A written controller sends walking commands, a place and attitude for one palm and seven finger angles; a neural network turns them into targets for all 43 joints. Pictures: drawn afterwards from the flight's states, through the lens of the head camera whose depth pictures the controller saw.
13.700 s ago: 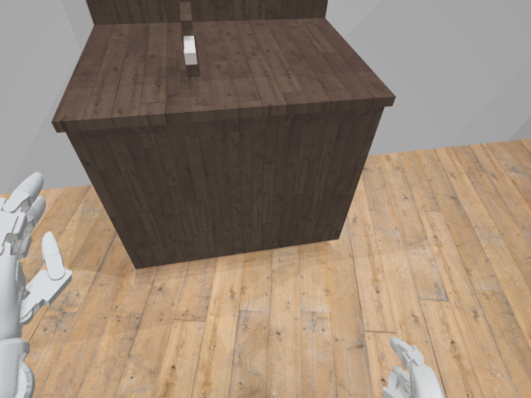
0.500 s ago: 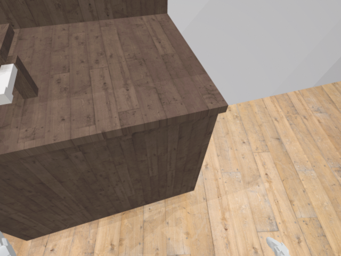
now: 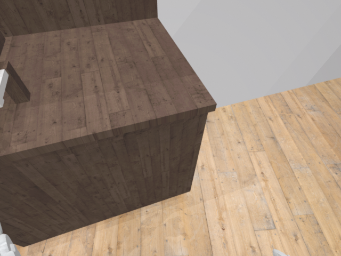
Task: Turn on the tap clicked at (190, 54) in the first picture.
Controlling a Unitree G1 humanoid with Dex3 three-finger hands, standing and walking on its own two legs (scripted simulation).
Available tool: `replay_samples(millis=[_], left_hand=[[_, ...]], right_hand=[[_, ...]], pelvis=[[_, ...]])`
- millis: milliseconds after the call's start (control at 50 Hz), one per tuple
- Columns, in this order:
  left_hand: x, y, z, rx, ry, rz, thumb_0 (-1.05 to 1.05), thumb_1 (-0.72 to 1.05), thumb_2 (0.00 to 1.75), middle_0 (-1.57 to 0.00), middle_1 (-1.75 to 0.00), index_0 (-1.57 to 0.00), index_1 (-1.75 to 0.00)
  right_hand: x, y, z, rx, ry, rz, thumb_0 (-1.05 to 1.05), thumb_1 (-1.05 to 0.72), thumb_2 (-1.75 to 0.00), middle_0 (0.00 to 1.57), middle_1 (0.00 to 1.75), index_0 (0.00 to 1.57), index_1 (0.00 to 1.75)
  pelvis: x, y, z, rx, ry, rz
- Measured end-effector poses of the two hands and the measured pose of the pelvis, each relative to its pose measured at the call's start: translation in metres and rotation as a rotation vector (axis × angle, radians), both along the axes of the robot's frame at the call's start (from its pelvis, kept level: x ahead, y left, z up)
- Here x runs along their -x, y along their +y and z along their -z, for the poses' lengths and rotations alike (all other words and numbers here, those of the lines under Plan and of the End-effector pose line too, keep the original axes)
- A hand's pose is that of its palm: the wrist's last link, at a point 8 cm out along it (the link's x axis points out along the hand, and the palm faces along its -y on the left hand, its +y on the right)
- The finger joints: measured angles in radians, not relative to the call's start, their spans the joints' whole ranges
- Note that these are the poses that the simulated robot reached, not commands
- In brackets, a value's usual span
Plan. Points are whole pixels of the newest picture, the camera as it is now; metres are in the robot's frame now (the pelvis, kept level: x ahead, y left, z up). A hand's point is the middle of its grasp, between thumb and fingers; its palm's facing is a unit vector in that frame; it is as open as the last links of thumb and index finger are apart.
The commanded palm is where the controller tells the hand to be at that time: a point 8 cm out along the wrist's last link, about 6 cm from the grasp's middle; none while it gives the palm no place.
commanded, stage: push the lever round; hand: left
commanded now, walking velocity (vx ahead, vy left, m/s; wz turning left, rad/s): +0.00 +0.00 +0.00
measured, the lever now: out of the picture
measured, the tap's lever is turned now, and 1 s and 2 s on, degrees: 0 4 14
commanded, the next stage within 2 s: none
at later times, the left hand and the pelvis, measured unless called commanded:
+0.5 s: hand (4, 123) +0.35 +0.39 +0.13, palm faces +0.66 -0.75 -0.07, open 7.8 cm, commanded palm +0.30 +0.40 +0.14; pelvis -0.01 -0.01 +0.00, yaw +0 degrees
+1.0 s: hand (21, 117) +0.37 +0.36 +0.13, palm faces +0.72 -0.69 -0.06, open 7.9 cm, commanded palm +0.32 +0.36 +0.14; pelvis +0.01 +0.01 +0.00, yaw +1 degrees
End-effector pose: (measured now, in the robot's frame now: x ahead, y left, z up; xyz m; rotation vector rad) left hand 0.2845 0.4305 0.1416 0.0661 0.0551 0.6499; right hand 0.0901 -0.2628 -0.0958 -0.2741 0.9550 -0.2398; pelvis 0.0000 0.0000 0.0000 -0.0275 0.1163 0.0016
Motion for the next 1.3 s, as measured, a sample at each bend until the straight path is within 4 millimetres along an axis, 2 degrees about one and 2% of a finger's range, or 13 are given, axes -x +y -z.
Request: replay_samples(millis=[240, 420, 660, 800, 1100, 1300], left_hand=[[-0.003, -0.013, 0.0, 0.016, 0.0, -0.006, 0.01, 0.9, 0.89, -0.15, -0.15, -0.16, -0.15], [-0.007, -0.015, 0.007, 0.022, 0.008, -0.056, 0.01, 0.9, 0.89, -0.15, -0.15, -0.16, -0.15], [-0.029, -0.031, 0.009, 0.01, -0.009, -0.076, 0.01, 0.9, 0.9, -0.15, -0.15, -0.15, -0.15], [-0.03, -0.039, 0.009, 0.014, -0.01, -0.12, 0.01, 0.9, 0.89, -0.16, -0.15, -0.14, -0.15], [-0.028, -0.063, 0.003, 0.017, -0.019, -0.179, 0.01, 0.9, 0.89, -0.15, -0.15, -0.12, -0.14], [-0.032, -0.083, -0.002, 0.011, -0.013, -0.228, 0.01, 0.9, 0.89, -0.15, -0.15, -0.1, -0.13]], right_hand=[[0.002, -0.005, 0.0, -0.007, -0.031, -0.001, 0.01, -0.91, -0.9, 0.2, 0.3, 0.2, 0.3], [0.006, -0.007, 0.002, -0.001, -0.016, -0.003, 0.01, -0.91, -0.9, 0.2, 0.3, 0.2, 0.3], [0.01, 0.001, 0.004, -0.002, 0.022, 0.007, 0.01, -0.91, -0.9, 0.2, 0.3, 0.2, 0.3], [-0.002, 0.011, 0.003, -0.023, 0.006, 0.002, 0.01, -0.91, -0.9, 0.2, 0.3, 0.2, 0.3], [-0.046, 0.026, -0.002, -0.038, -0.057, -0.062, 0.01, -0.91, -0.9, 0.2, 0.3, 0.2, 0.3], [-0.05, 0.025, -0.001, -0.044, -0.062, -0.084, 0.01, -0.91, -0.9, 0.2, 0.3, 0.2, 0.3]], pelvis=[[0.008, -0.007, 0.001, -0.005, -0.006, 0.001], [0.01, -0.008, 0.002, -0.003, 0.001, -0.001], [0.004, 0.0, 0.0, 0.0, 0.005, -0.002], [-0.003, 0.004, -0.002, -0.003, -0.005, 0.003], [-0.009, 0.007, -0.005, -0.007, -0.03, -0.014], [-0.004, 0.002, -0.005, -0.012, -0.04, -0.024]])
